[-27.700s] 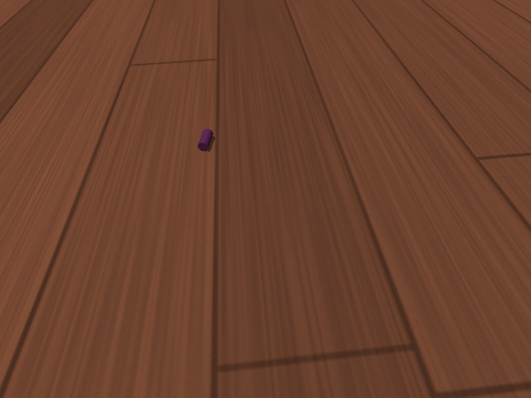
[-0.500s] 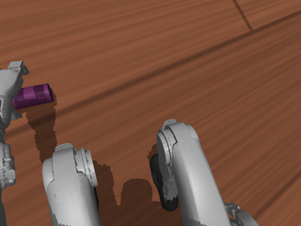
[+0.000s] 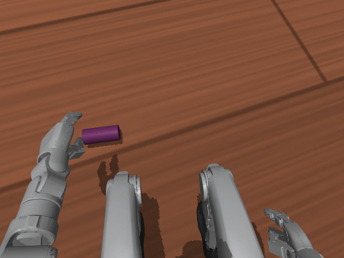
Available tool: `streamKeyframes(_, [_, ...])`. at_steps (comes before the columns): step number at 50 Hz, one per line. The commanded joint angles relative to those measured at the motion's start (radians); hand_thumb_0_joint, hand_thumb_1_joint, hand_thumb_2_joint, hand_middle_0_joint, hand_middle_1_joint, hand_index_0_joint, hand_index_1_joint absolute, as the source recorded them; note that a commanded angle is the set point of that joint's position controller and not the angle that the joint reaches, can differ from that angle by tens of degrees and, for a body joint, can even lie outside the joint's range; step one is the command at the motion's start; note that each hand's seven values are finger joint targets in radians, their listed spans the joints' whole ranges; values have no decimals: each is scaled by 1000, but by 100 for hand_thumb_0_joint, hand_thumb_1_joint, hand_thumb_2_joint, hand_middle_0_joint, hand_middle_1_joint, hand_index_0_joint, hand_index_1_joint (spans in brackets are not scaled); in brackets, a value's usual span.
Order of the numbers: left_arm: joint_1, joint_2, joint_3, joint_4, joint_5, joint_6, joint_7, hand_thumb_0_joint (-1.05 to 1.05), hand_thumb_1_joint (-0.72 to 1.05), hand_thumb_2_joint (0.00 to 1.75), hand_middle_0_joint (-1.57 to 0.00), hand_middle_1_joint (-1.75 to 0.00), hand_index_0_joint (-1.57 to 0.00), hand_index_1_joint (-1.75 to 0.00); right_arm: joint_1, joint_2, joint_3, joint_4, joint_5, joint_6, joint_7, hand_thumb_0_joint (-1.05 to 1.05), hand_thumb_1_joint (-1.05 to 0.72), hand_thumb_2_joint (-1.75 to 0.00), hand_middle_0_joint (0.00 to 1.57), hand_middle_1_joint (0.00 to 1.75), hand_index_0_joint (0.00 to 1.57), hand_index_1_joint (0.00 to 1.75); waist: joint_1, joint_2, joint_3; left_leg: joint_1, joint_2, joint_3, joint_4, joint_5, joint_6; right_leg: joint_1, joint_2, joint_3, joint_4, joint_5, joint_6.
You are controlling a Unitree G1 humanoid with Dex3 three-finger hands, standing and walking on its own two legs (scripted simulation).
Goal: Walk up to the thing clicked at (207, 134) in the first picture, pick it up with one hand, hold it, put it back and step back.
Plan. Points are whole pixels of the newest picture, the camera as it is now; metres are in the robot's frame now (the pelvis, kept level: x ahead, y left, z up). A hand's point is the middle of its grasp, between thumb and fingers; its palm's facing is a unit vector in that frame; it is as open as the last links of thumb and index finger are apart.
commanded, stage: home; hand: left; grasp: from above
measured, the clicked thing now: (101, 134) +0.50 +0.26 -0.42
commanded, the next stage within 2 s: none
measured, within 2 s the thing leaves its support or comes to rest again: neither
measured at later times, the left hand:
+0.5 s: hand (49, 190) +0.26 +0.20 +0.09, palm faces +0.11 -0.97 -0.23, open 7.4 cm
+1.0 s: hand out of the picture +0.22 +0.20 +0.22, palm faces +0.16 -0.97 -0.19, open 7.4 cm
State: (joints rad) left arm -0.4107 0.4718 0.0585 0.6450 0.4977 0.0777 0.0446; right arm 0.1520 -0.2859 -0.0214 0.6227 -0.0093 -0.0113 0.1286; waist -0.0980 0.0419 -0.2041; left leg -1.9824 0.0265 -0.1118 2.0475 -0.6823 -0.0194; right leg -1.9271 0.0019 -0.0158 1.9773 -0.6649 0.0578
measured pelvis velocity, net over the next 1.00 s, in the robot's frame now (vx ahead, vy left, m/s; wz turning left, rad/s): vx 0.08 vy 0.00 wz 0.10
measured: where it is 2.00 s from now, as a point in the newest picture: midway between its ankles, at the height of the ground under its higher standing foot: (173, 246)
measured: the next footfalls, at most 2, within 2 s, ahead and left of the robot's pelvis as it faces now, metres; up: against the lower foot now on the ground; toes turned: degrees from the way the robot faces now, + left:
none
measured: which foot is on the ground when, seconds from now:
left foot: down 0.00-1.00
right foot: down 0.00-1.00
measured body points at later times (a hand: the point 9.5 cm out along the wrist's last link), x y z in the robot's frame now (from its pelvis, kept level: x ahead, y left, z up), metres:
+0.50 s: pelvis +0.03 -0.01 +0.18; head +0.13 +0.03 +0.62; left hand +0.25 +0.25 +0.11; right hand +0.24 -0.22 +0.09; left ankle +0.07 +0.13 -0.41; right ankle +0.09 -0.14 -0.41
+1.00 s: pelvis +0.08 +0.00 +0.27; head +0.09 +0.01 +0.72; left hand +0.21 +0.25 +0.24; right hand +0.27 -0.23 +0.21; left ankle +0.07 +0.13 -0.41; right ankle +0.09 -0.14 -0.41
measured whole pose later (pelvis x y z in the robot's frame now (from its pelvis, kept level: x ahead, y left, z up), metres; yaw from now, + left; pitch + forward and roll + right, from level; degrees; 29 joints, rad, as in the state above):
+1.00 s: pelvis +0.08 +0.00 +0.27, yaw +6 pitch +11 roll -3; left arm 0.52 0.22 0.04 -0.15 -0.07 0.47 0.02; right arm 0.29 -0.22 0.04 0.50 0.02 -0.22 -0.19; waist -0.04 0.05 -0.19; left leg -0.72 0.04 -0.07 1.02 -0.49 -0.02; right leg -0.66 -0.02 -0.05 0.94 -0.47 0.03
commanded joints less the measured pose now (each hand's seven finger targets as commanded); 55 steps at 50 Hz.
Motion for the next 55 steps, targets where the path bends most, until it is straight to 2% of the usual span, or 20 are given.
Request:
streamKeyframes(1, [-168, 121, 39, -402, -131, -26, 7, 0, 90, 90, -20, -30, -20, -30, 54, -161, -71, -125, 20, -39, -53, 0, -90, -90, 20, 30, 20, 30, -4, 120, -520, 512, -18, 47, -361, 70, 43, 387, 17, -45, -326, 135, -90])
streamKeyframes(5, [53, 62, 58, -428, -204, 23, 22, 0, 90, 90, -20, -30, -20, -30, 23, -148, -66, -138, 32, -52, -92, 0, -90, -90, 20, 30, 20, 30, 16, 106, -483, 614, -13, 36, -460, 113, 34, 467, 7, -40, -388, 154, -89])
streamKeyframes(8, [89, 50, 62, -553, -286, 72, 28, 0, 90, 90, -20, -30, -20, -30, 0, -139, -62, -173, 38, -60, -119, 0, -90, -90, 20, 30, 20, 30, 17, 91, -516, 704, -14, 39, -526, 110, 38, 560, 6, -31, -475, 146, -84])
streamKeyframes(11, [198, 10, 59, -571, -375, 125, 33, 0, 90, 90, -20, -30, -20, -30, -36, -120, -48, -189, 41, -77, -148, 0, -90, -90, 20, 30, 20, 30, 13, 70, -440, 742, -14, 39, -603, 37, 41, 622, 7, -21, -564, 82, -78])
streamKeyframes(14, [273, -11, 57, -656, -433, 172, 37, 0, 90, 90, -20, -30, -20, -30, -35, -104, -35, -212, 48, -91, -175, 0, -90, -90, 20, 30, 20, 30, 17, 71, -435, 829, -14, 42, -672, 57, 39, 717, 8, -13, -643, 97, -76])
streamKeyframes(18, [394, -61, 61, -693, -494, 235, 49, 0, 90, 90, -20, -30, -20, -30, -11, -83, -8, -211, 54, -111, -210, 0, -90, -90, 20, 30, 20, 30, 18, 67, -380, 952, -10, 20, -775, 147, 30, 819, 6, -21, -721, 173, -76])
streamKeyframes(20, [433, -94, 52, -701, -517, 253, 49, 0, 90, 90, -20, -30, -20, -30, 8, -75, -2, -202, 54, -123, -228, 0, -90, -90, 20, 30, 20, 30, 4, 58, -347, 1006, -5, 17, -817, 232, 25, 870, 6, -25, -760, 241, -75])
streamKeyframes(23, [507, -100, 71, -721, -545, 272, 49, 0, 90, 90, -20, -30, -20, -30, 20, -61, 11, -211, 52, -144, -255, 0, -90, -90, 20, 30, 20, 30, 21, 51, -304, 1062, -9, 30, -879, 265, 28, 962, 7, -24, -838, 270, -73])
streamKeyframes(25, [545, -120, 61, -750, -555, 282, 44, 0, 90, 90, -20, -30, -20, -30, 40, -54, 14, -212, 49, -161, -272, 0, -90, -90, 20, 30, 20, 30, 12, 58, -273, 1109, -9, 39, -923, 292, 27, 1016, 7, -25, -891, 297, -70])
streamKeyframes(27, [615, -121, 71, -778, -561, 290, 44, 0, 90, 90, -20, -30, -20, -30, 50, -51, 17, -220, 47, -174, -286, 0, -90, -90, 20, 30, 20, 30, 32, 67, -241, 1160, -13, 40, -975, 299, 25, 1066, 8, -28, -940, 301, -69])
streamKeyframes(29, [680, -134, 57, -812, -562, 299, 42, 0, 90, 90, -20, -30, -20, -30, 64, -46, 19, -231, 45, -187, -296, 0, -90, -90, 20, 30, 20, 30, 38, 53, -221, 1205, -14, 41, -1020, 322, 24, 1118, 10, -34, -985, 318, -67])
streamKeyframes(32, [771, -149, 46, -869, -563, 314, 38, 0, 90, 90, -20, -30, -20, -30, 87, -38, 18, -249, 42, -201, -308, 0, -90, -90, 20, 30, 20, 30, 41, 41, -197, 1269, -19, 55, -1067, 398, 24, 1210, 15, -40, -1051, 387, -63])
streamKeyframes(36, [856, -154, 48, -943, -567, 330, 30, 0, 90, 90, -20, -30, -20, -30, 91, -34, 16, -261, 35, -219, -320, 0, -90, -90, 20, 30, 20, 30, 50, 42, -132, 1320, -19, 62, -1131, 418, 23, 1268, 19, -51, -1115, 400, -60])
streamKeyframes(37, [873, -164, 33, -944, -562, 334, 28, 0, 90, 90, -20, -30, -20, -30, 94, -34, 16, -262, 35, -224, -323, 0, -90, -90, 20, 30, 20, 30, 43, 37, -121, 1333, -20, 62, -1138, 425, 24, 1272, 19, -53, -1123, 407, -60])
streamKeyframes(39, [893, -165, 35, -958, -565, 338, 19, 0, 90, 90, -20, -30, -20, -30, 88, -37, 15, -268, 33, -231, -326, 0, -90, -90, 20, 30, 20, 30, 47, 18, -68, 1335, -20, 56, -1163, 407, 26, 1278, 20, -58, -1148, 389, -58])
streamKeyframes(44, [917, -163, 29, -985, -560, 348, -3, 0, 90, 90, -20, -30, -20, -30, 86, -47, 6, -269, 25, -256, -328, 0, -90, -90, 20, 30, 20, 30, 42, 2, -29, 1360, -21, 66, -1195, 398, 27, 1291, 22, -69, -1176, 370, -56])
streamKeyframes(48, [882, -160, 33, -977, -557, 341, -20, 0, 90, 90, -20, -30, -20, -30, 78, -53, 2, -265, 21, -273, -326, 0, -90, -90, 20, 30, 20, 30, 42, -10, 6, 1356, -23, 71, -1203, 360, 29, 1284, 18, -67, -1189, 334, -51])
streamKeyframes(51, [904, -154, 42, -981, -553, 336, -23, 0, 90, 90, -20, -30, -20, -30, 82, -56, -1, -260, 18, -283, -325, 0, -90, -90, 20, 30, 20, 30, 54, -12, -40, 1379, -29, 79, -1184, 422, 29, 1321, 13, -61, -1179, 395, -49])
streamKeyframes(54, [890, -144, 41, -994, -545, 332, -20, 0, 90, 90, -20, -30, -20, -30, 80, -56, -3, -254, 14, -284, -324, 0, -90, -90, 20, 30, 20, 30, 48, -6, -76, 1399, -33, 83, -1163, 493, 30, 1348, 9, -51, -1174, 475, -47])
streamKeyframes(55, [885, -146, 36, -983, -543, 330, -20, 0, 90, 90, -20, -30, -20, -30, 80, -58, -2, -252, 13, -284, -323, 0, -90, -90, 20, 30, 20, 30, 45, -8, -60, 1393, -34, 83, -1166, 475, 31, 1341, 9, -52, -1178, 463, -46])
